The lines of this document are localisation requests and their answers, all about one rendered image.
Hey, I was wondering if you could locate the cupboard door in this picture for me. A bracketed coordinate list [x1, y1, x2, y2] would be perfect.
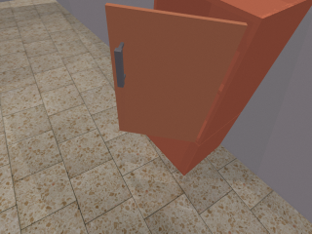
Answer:
[104, 3, 248, 142]

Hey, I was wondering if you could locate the handle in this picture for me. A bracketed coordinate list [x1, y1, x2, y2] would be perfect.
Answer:
[114, 42, 126, 88]

